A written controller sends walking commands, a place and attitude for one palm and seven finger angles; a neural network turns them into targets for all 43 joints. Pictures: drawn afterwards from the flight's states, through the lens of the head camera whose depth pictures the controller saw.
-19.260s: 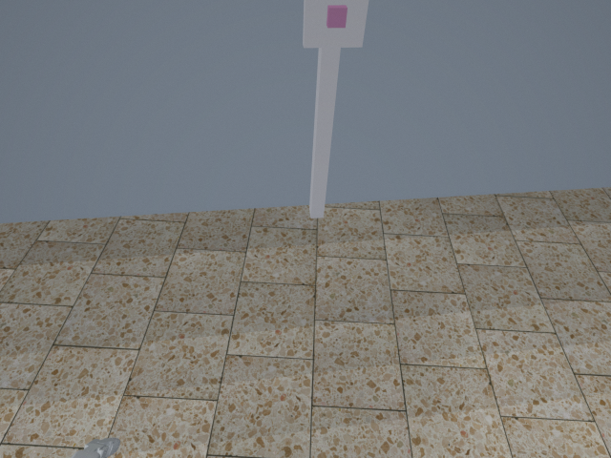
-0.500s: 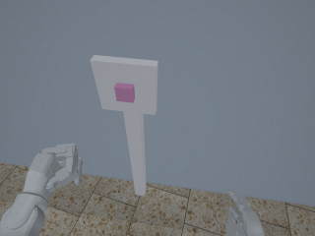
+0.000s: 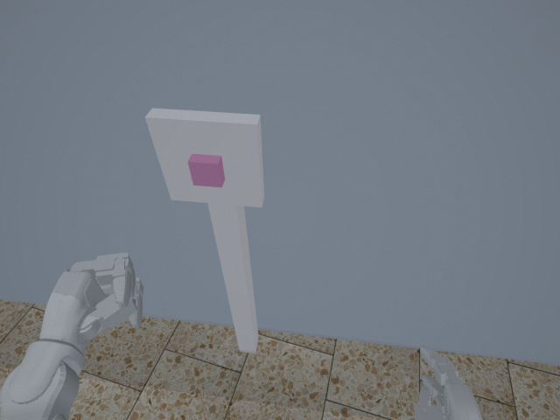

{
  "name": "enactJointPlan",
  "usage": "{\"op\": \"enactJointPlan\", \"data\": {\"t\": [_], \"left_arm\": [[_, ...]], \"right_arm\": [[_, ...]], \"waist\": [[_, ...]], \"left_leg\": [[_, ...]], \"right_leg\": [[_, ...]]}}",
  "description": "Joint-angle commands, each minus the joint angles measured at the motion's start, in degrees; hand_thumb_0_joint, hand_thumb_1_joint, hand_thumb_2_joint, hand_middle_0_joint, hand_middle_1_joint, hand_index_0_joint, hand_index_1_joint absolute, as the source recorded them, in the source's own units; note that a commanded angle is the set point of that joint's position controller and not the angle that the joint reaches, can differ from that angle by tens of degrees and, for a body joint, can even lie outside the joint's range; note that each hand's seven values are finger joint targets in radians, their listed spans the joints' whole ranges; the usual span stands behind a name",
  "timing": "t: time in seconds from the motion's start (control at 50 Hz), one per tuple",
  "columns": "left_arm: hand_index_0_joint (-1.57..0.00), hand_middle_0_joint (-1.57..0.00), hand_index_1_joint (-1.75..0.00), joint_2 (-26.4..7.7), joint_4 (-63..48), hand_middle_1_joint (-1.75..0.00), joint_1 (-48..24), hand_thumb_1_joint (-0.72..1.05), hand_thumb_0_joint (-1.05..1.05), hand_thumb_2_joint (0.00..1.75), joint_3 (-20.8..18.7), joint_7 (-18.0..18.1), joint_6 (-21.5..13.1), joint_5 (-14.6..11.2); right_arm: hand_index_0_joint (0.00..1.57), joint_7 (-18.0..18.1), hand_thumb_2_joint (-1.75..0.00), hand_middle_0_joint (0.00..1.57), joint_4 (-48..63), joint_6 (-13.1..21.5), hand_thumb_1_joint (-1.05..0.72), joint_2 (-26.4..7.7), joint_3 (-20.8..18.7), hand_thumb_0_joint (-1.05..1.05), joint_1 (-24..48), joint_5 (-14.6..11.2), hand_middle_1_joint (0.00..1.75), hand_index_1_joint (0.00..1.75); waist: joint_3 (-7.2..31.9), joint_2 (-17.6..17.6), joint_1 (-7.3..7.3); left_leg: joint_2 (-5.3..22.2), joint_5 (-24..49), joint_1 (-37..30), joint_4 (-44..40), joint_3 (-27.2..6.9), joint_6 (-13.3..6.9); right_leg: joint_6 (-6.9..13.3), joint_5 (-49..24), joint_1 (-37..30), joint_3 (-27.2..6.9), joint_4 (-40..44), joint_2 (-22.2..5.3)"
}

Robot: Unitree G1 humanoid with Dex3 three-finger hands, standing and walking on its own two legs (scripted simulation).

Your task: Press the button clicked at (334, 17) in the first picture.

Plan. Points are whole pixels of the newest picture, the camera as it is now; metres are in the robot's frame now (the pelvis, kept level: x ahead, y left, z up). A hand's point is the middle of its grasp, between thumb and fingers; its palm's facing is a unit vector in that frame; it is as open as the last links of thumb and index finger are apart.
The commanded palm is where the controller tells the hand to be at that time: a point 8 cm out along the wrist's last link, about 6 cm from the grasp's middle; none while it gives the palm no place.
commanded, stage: aim a knuckle at the button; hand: left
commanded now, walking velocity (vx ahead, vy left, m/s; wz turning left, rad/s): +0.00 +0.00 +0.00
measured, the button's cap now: (207, 169) +0.48 +0.17 +0.11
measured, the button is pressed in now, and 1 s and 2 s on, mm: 0 0 0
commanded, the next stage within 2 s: press the button with the knuckle in 1.98 s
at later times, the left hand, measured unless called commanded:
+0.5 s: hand (166, 272) +0.28 +0.18 +0.10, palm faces -0.02 -1.00 -0.04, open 3.1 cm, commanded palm +0.26 +0.24 +0.10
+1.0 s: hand (187, 244) +0.34 +0.17 +0.08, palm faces -0.02 -1.00 -0.01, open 3.1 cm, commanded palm +0.32 +0.22 +0.09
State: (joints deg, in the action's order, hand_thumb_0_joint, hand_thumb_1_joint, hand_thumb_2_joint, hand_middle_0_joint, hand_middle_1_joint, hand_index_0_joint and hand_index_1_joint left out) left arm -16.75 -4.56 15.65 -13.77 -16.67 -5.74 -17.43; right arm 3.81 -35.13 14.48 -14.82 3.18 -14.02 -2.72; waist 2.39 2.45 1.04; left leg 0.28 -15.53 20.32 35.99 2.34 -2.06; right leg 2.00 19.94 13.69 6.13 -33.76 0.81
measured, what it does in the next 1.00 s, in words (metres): stands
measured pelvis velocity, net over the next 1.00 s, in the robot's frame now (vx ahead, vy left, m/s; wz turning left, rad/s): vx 0.01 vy -0.01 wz -0.03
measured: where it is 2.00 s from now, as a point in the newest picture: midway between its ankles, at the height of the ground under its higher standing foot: outside the picture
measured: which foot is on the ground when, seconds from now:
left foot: down 0.00-1.00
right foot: down 0.00-1.00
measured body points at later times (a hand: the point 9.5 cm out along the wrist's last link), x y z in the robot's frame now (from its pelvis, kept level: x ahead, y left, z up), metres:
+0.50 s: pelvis +0.01 -0.02 +0.00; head +0.01 -0.04 +0.45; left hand +0.28 +0.23 +0.10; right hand +0.17 -0.27 -0.08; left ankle +0.04 +0.09 -0.73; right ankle -0.02 -0.09 -0.73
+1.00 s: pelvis +0.01 -0.01 +0.00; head +0.03 -0.01 +0.45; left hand +0.34 +0.23 +0.09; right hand +0.16 -0.25 -0.09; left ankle +0.04 +0.09 -0.73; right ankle -0.02 -0.09 -0.73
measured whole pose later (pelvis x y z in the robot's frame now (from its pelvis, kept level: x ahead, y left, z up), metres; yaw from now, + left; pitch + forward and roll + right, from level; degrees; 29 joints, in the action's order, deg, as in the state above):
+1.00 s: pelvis +0.01 -0.01 +0.00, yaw -2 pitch +4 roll +0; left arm -15.2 19.1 -6.7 -11.5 -12.6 -10.5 -14.4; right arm 2.9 -35.9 7.9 -14.5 2.2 -14.0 -2.6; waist 2.9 1.3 -1.1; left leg 0.8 -17.3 24.5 37.7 3.8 -1.6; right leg 2.4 21.9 19.1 4.5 -36.9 1.1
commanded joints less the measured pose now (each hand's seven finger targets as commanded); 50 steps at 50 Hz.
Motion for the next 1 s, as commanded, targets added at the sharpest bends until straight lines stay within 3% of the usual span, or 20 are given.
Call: {"op": "enactJointPlan", "data": {"t": [0.0,0.02,0.08,0.12,0.16,0.24,0.28,0.32,0.38,0.42,0.46,0.52,0.58,0.62,0.68,0.72,0.76,0.82,0.86,0.98], "left_arm": [[-1.3,-1.3,-1.5,-9.6,-10.8,-1.5,-9.4,0.9,0.0,0.9,-4.9,-0.8,-4.0,-1.3],[-1.3,-1.3,-1.5,-9.7,-10.4,-1.5,-9.4,0.9,0.0,0.9,-5.0,-0.8,-4.0,-1.4],[-1.3,-1.3,-1.5,-9.2,-10.5,-1.5,-12.4,0.9,0.0,0.9,-4.2,-1.2,-4.4,-1.7],[-1.3,-1.3,-1.5,-9.9,-9.1,-1.5,-15.2,0.9,0.0,0.9,-4.4,-0.9,-4.9,-1.4],[-1.3,-1.3,-1.5,-10.1,-7.7,-1.5,-16.0,0.9,0.0,0.9,-4.7,-1.0,-5.3,-1.4],[-1.3,-1.3,-1.5,-11.6,-2.6,-1.5,-16.4,0.9,0.0,0.9,-6.6,-1.6,-5.4,-1.6],[-1.3,-1.3,-1.5,-11.1,-2.5,-1.5,-19.4,0.9,0.0,0.9,-5.8,-2.1,-5.7,-1.6],[-1.3,-1.3,-1.5,-11.0,-1.3,-1.5,-19.4,0.9,0.0,0.9,-5.7,-2.1,-5.9,-1.6],[-1.3,-1.3,-1.5,-10.8,-0.5,-1.5,-20.5,0.9,0.0,0.9,-5.6,-2.0,-6.2,-1.5],[-1.3,-1.3,-1.5,-11.6,1.7,-1.5,-22.6,0.9,0.0,0.9,-5.8,-1.5,-6.2,-1.3],[-1.3,-1.3,-1.5,-11.3,2.3,-1.5,-24.1,0.9,0.0,0.9,-5.6,-1.4,-6.5,-1.0],[-1.3,-1.3,-1.5,-12.2,3.8,-1.5,-25.1,0.9,0.0,0.9,-6.3,-0.7,-6.7,-0.6],[-1.3,-1.3,-1.5,-11.5,4.1,-1.5,-28.5,0.9,0.0,0.9,-5.4,-0.2,-7.3,-0.1],[-1.3,-1.3,-1.5,-10.7,4.8,-1.5,-28.6,0.9,0.0,0.9,-4.6,0.2,-7.8,-0.1],[-1.3,-1.3,-1.5,-8.6,5.8,-1.5,-31.1,0.9,0.0,0.9,-2.3,0.8,-8.0,0.4],[-1.3,-1.3,-1.5,-9.3,7.0,-1.5,-29.8,0.9,0.0,0.9,-2.8,1.6,-8.0,0.9],[-1.3,-1.3,-1.5,-8.1,7.6,-1.5,-31.2,0.9,0.0,0.9,-1.8,2.2,-7.8,1.2],[-1.3,-1.3,-1.5,-10.2,10.0,-1.5,-33.5,0.9,0.0,0.9,-3.3,3.4,-7.8,1.8],[-1.3,-1.3,-1.5,-9.3,9.2,-1.5,-36.7,0.9,0.0,0.9,-2.4,3.8,-8.4,2.1],[-1.3,-1.3,-1.5,-7.8,12.9,-1.5,-42.3,0.9,0.0,0.9,-0.3,4.2,-9.6,2.6]], "right_arm": [[0.2,0.8,-0.9,0.2,9.3,4.1,-0.9,-6.8,-2.9,0.0,6.9,-0.5,0.3,0.3],[0.2,0.8,-0.9,0.2,9.1,4.1,-0.9,-6.9,-2.8,0.0,6.8,-0.5,0.3,0.3],[0.2,1.0,-0.9,0.2,8.8,4.3,-0.9,-6.7,-2.7,0.0,6.9,-0.6,0.3,0.3],[0.2,1.3,-0.9,0.2,8.2,4.2,-0.9,-6.9,-2.8,0.0,6.5,-0.5,0.3,0.3],[0.2,1.4,-0.9,0.2,8.0,4.2,-0.9,-6.9,-3.0,0.0,6.4,-0.6,0.3,0.3],[0.2,1.4,-0.9,0.2,7.8,3.5,-0.9,-7.0,-3.0,0.0,6.2,-0.7,0.3,0.3],[0.2,1.3,-0.9,0.2,7.8,3.3,-0.9,-6.8,-3.1,0.0,6.4,-0.8,0.3,0.3],[0.2,1.2,-0.9,0.2,8.0,3.1,-0.9,-6.9,-3.1,0.0,6.1,-0.8,0.3,0.3],[0.2,1.1,-0.9,0.2,8.2,2.8,-0.9,-6.9,-3.3,0.0,5.7,-0.8,0.3,0.3],[0.2,1.1,-0.9,0.2,7.8,2.3,-0.9,-7.2,-3.4,0.0,5.1,-0.8,0.3,0.3],[0.2,1.0,-0.9,0.2,7.8,2.0,-0.9,-7.2,-3.6,0.0,5.2,-0.9,0.3,0.3],[0.2,0.9,-0.9,0.2,7.9,1.2,-0.9,-7.4,-3.6,0.0,4.9,-0.8,0.3,0.3],[0.2,0.8,-0.9,0.2,7.8,0.6,-0.9,-7.1,-3.7,0.0,4.8,-0.8,0.3,0.3],[0.2,0.6,-0.9,0.2,7.9,0.5,-0.9,-7.2,-3.8,0.0,4.5,-0.7,0.3,0.3],[0.2,0.4,-0.9,0.2,7.7,-0.1,-0.9,-7.1,-4.0,0.0,4.2,-0.7,0.3,0.3],[0.2,0.2,-0.9,0.2,7.7,-0.6,-0.9,-7.4,-4.1,0.0,3.7,-0.5,0.3,0.3],[0.2,0.0,-0.9,0.2,7.9,-1.2,-0.9,-7.3,-4.1,0.0,3.8,-0.5,0.3,0.3],[0.2,-0.1,-0.9,0.2,7.4,-2.4,-0.9,-7.6,-4.1,0.0,3.4,-0.3,0.3,0.3],[0.2,-0.2,-0.9,0.2,7.6,-3.0,-0.9,-7.3,-4.0,0.0,3.7,-0.4,0.3,0.3],[0.2,-0.4,-0.9,0.2,6.8,-4.2,-0.9,-7.3,-4.2,0.0,2.6,-0.4,0.3,0.3]], "waist": [[4.6,0.1,-0.12],[3.9,-1.5,-0.35],[4.3,0.2,-0.7],[3.6,-1.6,-1.23],[5.2,-0.7,-0.93],[5.5,-2.9,-0.6],[6.5,-0.3,-0.77],[7.0,-2.3,-0.62],[8.5,0.0,-0.38],[7.2,-4.6,-1.03],[8.1,-1.9,-0.92],[9.1,-3.3,-0.92],[10.8,-0.1,-0.9],[11.2,-2.2,-1.15],[11.3,-0.5,-1.59],[11.8,-2.6,-1.36],[12.0,-1.9,-1.44],[10.8,-3.9,-1.81],[12.5,-0.8,-1.88],[13.1,-0.2,-2.99]], "left_leg": [[0.2,3.8,-7.8,-5.6,-4.4,-0.1],[0.2,3.6,-6.9,-5.2,-4.3,-0.3],[-0.2,3.6,-7.3,-4.7,-3.9,-0.3],[0.0,3.5,-6.9,-4.3,-3.9,-0.4],[-0.3,4.4,-7.1,-3.8,-3.5,-0.4],[-0.4,6.5,-5.2,-2.7,-3.0,-0.3],[-0.6,7.1,-6.0,-2.3,-2.7,-0.3],[-0.5,7.8,-5.4,-2.0,-2.7,-0.3],[-0.7,8.9,-6.2,-2.1,-2.5,-0.2],[-0.4,8.6,-4.9,-1.9,-2.7,-0.4],[-0.6,8.6,-5.7,-2.1,-2.4,-0.3],[-0.5,9.3,-5.0,-1.6,-2.3,-0.4],[-0.6,10.5,-6.8,-2.0,-2.2,-0.3],[-0.3,11.2,-6.9,-1.7,-2.2,-0.5],[-0.5,11.4,-8.1,-1.9,-2.3,-0.4],[-0.2,12.7,-7.6,-1.7,-2.4,-0.5],[-0.2,12.2,-7.6,-2.0,-2.4,-0.2],[-0.1,11.3,-6.2,-1.8,-2.5,-0.3],[-0.3,11.3,-7.1,-1.8,-2.3,-0.1],[0.2,11.8,-8.0,-1.3,-3.0,0.2]], "right_leg": [[-1.3,-6.6,6.1,-3.5,7.1,-0.3],[-1.5,-6.1,6.0,-4.0,7.6,-0.3],[-1.7,-6.3,6.2,-4.7,7.7,-0.8],[-2.0,-5.6,6.8,-5.1,7.7,-0.7],[-2.1,-7.1,6.0,-6.0,7.6,-1.2],[-3.0,-11.5,4.3,-7.5,7.1,-2.0],[-3.1,-13.3,4.4,-7.8,6.8,-2.3],[-3.6,-14.9,3.6,-8.1,6.4,-2.3],[-3.3,-17.2,3.7,-7.4,5.5,-2.1],[-3.8,-16.9,4.0,-7.7,5.5,-2.0],[-3.4,-17.2,4.3,-7.6,5.2,-2.1],[-4.0,-19.1,3.6,-8.0,4.7,-2.2],[-2.8,-19.3,3.9,-6.7,3.9,-1.6],[-3.1,-20.3,4.0,-6.6,3.7,-1.4],[-2.3,-19.6,5.6,-5.7,3.2,-0.9],[-2.3,-20.8,5.1,-5.5,2.7,-0.7],[-2.0,-19.9,5.7,-5.0,2.4,-0.7],[-2.1,-18.6,6.4,-5.1,2.4,-0.5],[-1.8,-18.4,6.2,-5.3,2.1,-0.6],[-1.3,-17.7,8.2,-4.6,1.3,0.0]]}}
